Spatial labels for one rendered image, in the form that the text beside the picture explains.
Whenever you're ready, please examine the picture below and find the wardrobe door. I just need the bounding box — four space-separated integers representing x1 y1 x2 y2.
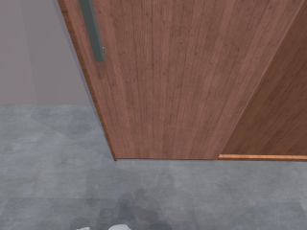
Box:
64 0 305 160
221 0 307 156

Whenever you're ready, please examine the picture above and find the handle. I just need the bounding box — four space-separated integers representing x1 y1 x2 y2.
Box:
79 0 105 62

